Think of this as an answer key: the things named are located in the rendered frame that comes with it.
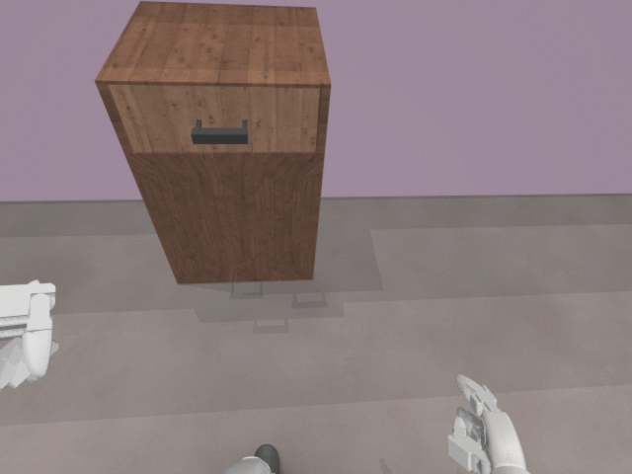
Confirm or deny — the drawer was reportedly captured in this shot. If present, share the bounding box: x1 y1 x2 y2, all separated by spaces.
109 85 320 152

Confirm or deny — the right robot hand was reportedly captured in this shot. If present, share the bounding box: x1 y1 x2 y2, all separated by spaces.
447 374 526 474

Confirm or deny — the robot left foot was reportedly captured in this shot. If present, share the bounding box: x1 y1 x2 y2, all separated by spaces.
254 444 279 474

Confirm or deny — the handle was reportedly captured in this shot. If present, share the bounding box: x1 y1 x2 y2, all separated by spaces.
191 119 248 144

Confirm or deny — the left robot hand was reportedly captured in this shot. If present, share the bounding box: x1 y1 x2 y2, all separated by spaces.
0 280 58 391

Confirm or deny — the robot left shin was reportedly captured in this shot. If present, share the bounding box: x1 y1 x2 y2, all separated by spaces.
241 456 272 473

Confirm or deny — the cabinet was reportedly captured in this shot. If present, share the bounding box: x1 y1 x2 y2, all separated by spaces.
95 1 331 284

